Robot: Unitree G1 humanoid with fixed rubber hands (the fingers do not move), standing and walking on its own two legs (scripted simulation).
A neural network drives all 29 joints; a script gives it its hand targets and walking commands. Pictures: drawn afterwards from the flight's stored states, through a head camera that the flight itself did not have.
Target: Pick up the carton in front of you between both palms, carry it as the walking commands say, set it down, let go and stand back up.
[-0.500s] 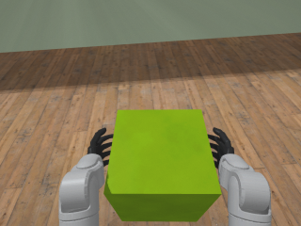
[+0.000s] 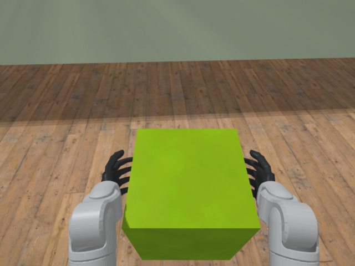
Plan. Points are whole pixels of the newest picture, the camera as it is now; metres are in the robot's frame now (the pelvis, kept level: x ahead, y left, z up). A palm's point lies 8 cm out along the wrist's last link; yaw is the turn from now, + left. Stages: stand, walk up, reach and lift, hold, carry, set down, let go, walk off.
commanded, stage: carry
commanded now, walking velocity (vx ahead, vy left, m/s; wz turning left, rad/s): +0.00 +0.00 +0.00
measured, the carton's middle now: (186, 198) +0.28 +0.00 +0.03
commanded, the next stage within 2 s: none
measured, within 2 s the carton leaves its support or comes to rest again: neither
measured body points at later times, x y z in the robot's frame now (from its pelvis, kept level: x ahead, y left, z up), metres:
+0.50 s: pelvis +0.25 -0.01 +0.00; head +0.25 -0.01 +0.45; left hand +0.53 +0.14 +0.09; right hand +0.53 -0.16 +0.09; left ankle +0.29 +0.10 -0.74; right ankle +0.21 -0.10 -0.74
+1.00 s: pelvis +0.29 +0.00 -0.01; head +0.28 +0.01 +0.44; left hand +0.58 +0.15 +0.05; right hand +0.57 -0.15 +0.05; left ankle +0.29 +0.10 -0.74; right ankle +0.21 -0.10 -0.74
